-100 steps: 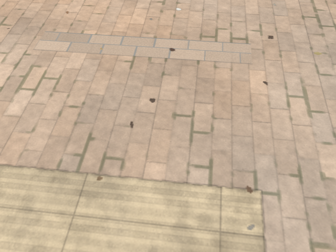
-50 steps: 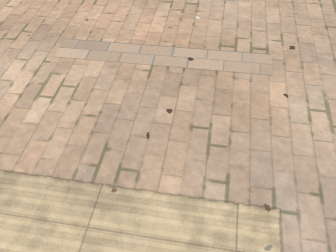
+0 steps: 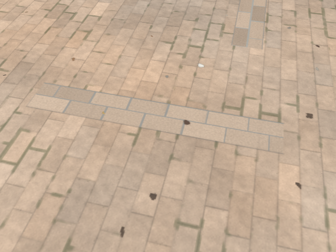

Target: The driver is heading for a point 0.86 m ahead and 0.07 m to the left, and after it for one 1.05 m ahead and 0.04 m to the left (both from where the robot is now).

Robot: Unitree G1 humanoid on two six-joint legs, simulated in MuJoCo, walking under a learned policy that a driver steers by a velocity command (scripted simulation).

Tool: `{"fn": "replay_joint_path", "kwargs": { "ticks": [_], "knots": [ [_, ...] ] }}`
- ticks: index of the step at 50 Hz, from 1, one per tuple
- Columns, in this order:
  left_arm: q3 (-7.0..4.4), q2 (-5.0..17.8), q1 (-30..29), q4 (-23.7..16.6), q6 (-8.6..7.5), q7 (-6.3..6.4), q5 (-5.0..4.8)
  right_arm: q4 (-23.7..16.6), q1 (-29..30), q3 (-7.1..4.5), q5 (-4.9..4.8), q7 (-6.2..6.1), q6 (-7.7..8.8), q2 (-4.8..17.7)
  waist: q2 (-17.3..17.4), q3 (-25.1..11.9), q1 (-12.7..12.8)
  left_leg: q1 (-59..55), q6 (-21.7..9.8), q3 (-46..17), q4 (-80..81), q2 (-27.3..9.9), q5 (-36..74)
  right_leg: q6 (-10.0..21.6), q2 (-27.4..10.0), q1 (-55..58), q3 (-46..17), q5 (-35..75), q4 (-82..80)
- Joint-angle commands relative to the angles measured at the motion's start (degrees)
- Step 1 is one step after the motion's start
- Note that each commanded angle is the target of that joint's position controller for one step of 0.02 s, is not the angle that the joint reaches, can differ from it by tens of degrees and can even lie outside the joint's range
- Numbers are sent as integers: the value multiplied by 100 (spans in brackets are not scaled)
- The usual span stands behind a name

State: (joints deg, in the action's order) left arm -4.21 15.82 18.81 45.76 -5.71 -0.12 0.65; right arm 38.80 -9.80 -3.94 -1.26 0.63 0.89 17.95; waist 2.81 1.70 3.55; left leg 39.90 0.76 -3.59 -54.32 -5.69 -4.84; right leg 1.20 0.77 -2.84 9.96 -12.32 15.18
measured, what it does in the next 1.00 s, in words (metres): walks ahead: left foot, then right foot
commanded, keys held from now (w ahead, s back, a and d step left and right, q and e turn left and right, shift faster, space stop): w+q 0.32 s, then w+e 0.68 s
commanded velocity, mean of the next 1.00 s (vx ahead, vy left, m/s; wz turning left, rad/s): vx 0.50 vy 0.00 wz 0.04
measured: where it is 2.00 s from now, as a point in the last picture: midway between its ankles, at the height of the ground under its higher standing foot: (179, 144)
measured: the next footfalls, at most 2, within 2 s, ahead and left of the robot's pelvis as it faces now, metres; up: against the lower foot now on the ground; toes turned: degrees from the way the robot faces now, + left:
left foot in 0.20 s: +0.27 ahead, +0.15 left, +0.00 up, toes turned +10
right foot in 0.76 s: +0.63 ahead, +0.00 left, +0.00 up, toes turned +5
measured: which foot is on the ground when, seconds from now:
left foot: up 0.00-0.18, down 0.20-0.78, up 0.80-1.00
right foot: down 0.00-0.22, up 0.24-0.74, down 0.76-1.00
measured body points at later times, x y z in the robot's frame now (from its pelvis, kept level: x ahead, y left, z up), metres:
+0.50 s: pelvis +0.27 +0.08 +0.00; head +0.29 +0.10 +0.45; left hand +0.38 +0.38 -0.10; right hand +0.42 -0.17 -0.10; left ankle +0.23 +0.14 -0.74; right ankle +0.45 -0.07 -0.67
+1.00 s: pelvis +0.58 +0.07 +0.00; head +0.61 +0.06 +0.45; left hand +0.66 +0.35 -0.10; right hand +0.75 -0.20 -0.09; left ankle +0.66 +0.25 -0.67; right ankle +0.59 +0.00 -0.74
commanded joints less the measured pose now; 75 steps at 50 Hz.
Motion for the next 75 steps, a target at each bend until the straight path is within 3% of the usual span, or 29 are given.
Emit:
{"fn": "replay_joint_path", "kwargs": {
  "ticks": [1, 7, 10, 11, 12, 13, 14, 15, 18, 27, 32, 35, 37, 38, 39, 40, 41, 42, 44, 48, 53, 58, 61, 62, 63, 64, 66, 70, 75],
  "knots": [
    [-211, 924, -428, -395, -56, 66, -39, -441, 329, 51, 12, 132, 73, 48, -500, 290, -86, -112, -55, 108, 817, -113, 613, 868, -1613, -219, -438, 1332, -792],
    [-335, 1273, -182, -212, 154, 57, -228, -830, 825, -13, 15, 280, 46, 244, -612, 306, -79, -441, -510, 690, 1662, 215, -373, 613, -1811, 694, 30, 2926, -28],
    [-303, 1261, -259, -266, 252, 84, -295, -393, -1090, -417, -7, 171, -39, 913, -555, -868, -1163, -3320, -1025, 1014, 2160, 1007, -405, 237, -1400, -50, 432, 4516, 2843],
    [-126, 726, -54, -467, 209, 87, -57, -264, -1654, -584, -54, 46, -85, 1516, 586, -1267, -1139, -5083, -1549, -965, 2338, -141, -423, -111, -906, -2047, 433, 1168, 4888],
    [50, 344, 62, -759, 23, 52, -15, -516, -1344, -538, -40, 81, 32, 1782, 1336, -2122, -682, -6098, -2554, -4286, 3438, -1259, -1718, -327, 177, -3730, -820, -2228, 6426],
    [-73, 927, -601, -858, -127, -6, -216, -560, -1306, -379, -11, 150, 143, 1221, 456, -1944, -1064, -5967, -2277, -4143, 3900, -1290, -1928, -226, -126, -4339, -1578, -1891, 6641],
    [-60, 941, -860, -970, -206, -28, -323, -496, -1168, -304, 23, 152, 215, 990, 311, -1230, -949, -5299, -2066, -3341, 3879, -1126, -1616, -93, -337, -4513, -1487, -1389, 6343],
    [-39, 855, -841, -913, -237, 25, -203, -508, -806, -256, 18, 145, 247, 840, -193, -793, -661, -4461, -1858, -2688, 3831, -864, -972, -74, -596, -4228, -1485, -956, 5817],
    [-69, 828, -430, -668, -67, 13, -37, -582, -241, -110, 141, 61, 295, 457, 45, -594, -247, -3298, -1723, -1676, 4070, -518, 550, -217, -891, -3333, -1404, -288, 5052],
    [131, 398, -1499, -795, 45, -121, -166, 61, -747, -74, 159, -60, 413, 695, 52, 67, -761, -3253, -1246, -78, 4608, -324, 724, -278, -716, -3398, -1080, 2208, 2443],
    [143, 404, -1921, -1054, 24, -314, -205, 385, -972, -113, 126, -60, 339, 751, -60, 348, -916, -4343, -1179, 145, 4375, -762, 1085, 31, -498, -3896, -1145, 1709, 1785],
    [95, 499, -1661, -1133, 33, -402, -154, 399, -820, -160, 99, -129, 233, 883, 98, 65, -670, -4754, -980, 378, 3643, -826, 3102, 313, -191, -3453, -826, 852, 1691],
    [-109, 863, -593, -938, 80, -355, -127, 329, -656, -172, 101, -209, 130, 974, 174, -675, -62, -4596, -754, 688, 2077, -582, 4893, 587, 286, -1949, -469, 622, 1594],
    [-253, 1189, 271, -795, 107, -284, -140, 251, -679, -118, 141, -263, 133, 883, -91, -1202, 349, -3557, -530, 831, 639, -391, 4037, 861, -10, -343, -1088, 987, 1541],
    [-394, 1811, 701, -805, 101, -228, -137, -8, -1331, 93, 273, -190, 275, 253, -1496, -1982, 25, -1044, -80, 800, -1740, 657, 100, 1961, -1550, 2000, -4002, 497, 1418],
    [-281, 1383, 856, -803, 93, -225, -194, 39, -1162, 142, 246, -83, 477, 351, -1506, -2564, 203, 41, -44, -196, -2572, 1123, -2712, 2310, -1976, 2749, -5837, -157, 482],
    [-196, 1095, 636, -823, 115, -184, -163, -119, -621, 52, 4, 21, 618, 704, -1108, -1804, 318, 574, -151, -458, -2696, 703, -2321, 1946, -1810, 2283, -5018, -474, 325],
    [-168, 999, 283, -905, 134, -156, -156, -242, -254, 86, -29, 40, 697, 682, -578, -1188, 200, 564, -213, -344, -2286, 434, -1855, 1739, -1596, 1415, -4316, -249, 248],
    [-76, 790, -257, -1063, 165, -129, -103, -286, -114, 34, 179, -16, 674, 673, -226, -499, -219, -6, -126, -237, -1344, 100, -1400, 1572, -1197, -52, -3482, 835, -15],
    [-105, 909, -413, -1072, 155, -28, -118, -265, -313, 87, 254, -88, 468, 434, -541, -312, -474, -476, 278, 5, -355, 86, -1010, 1620, -849, -1120, -2779, 1839, -255],
    [-158, 1061, -30, -870, 255, 93, -198, -471, 765, 189, 194, -59, 505, 186, -722, -240, -31, -1092, 425, 101, 1787, 485, 827, 1178, -440, -1445, -2440, 1196, -72],
    [-168, 1016, 185, -752, 355, 128, -229, -540, 985, 40, 86, 32, 619, 506, -904, -278, -47, -1397, 193, -214, 2609, 598, 476, 987, -772, -662, -3323, 639, 574],
    [-75, 701, 14, -844, 376, 101, -164, -323, -89, -146, 144, -22, 694, 795, -895, -793, -649, -3103, -294, -271, 2928, 291, 93, 648, -427, -905, -3235, 836, 1809],
    [59, 320, 150, -940, 354, 82, -62, -263, -922, -232, 212, -73, 689, 1110, -109, -1595, -911, -4555, -642, -1309, 2891, -748, -294, 421, 8, -1614, -2650, -278, 3436],
    [124, 174, 900, -1097, 297, 78, -247, -18, -1267, -327, 242, -14, 605, 1456, 1889, -1992, -519, -5854, -1526, -4025, 3509, -1778, -1775, 128, 575, -3537, -2025, -2226, 5059],
    [23, 750, 823, -873, 295, 103, -285, -114, -1106, -214, 115, 22, 595, 871, 1037, -1471, -669, -5514, -1425, -4171, 3753, -1699, -2810, 36, 134, -4086, -2193, -1917, 5711],
    [-29, 872, -93, -978, 317, 102, -180, -121, -728, -92, 162, 18, 544, 506, 98, -493, -744, -4309, -1131, -2572, 3846, -1176, -1730, -32, -159, -4031, -1909, -1004, 5735],
    [23, 498, -294, -1068, 287, 5, -167, 89, -582, -17, 164, 14, 566, 301, 373, -176, -464, -3434, -1236, -1333, 4245, -684, -182, -71, -457, -3589, -1661, -588, 4848],
    [188, 159, -875, -1183, 227, -39, -35, 340, -489, -86, 114, -31, 478, 667, 203, -163, -476, -3136, -1250, -230, 4174, -535, 2674, -263, -457, -3050, -1179, 322, 3035]
  ]
}}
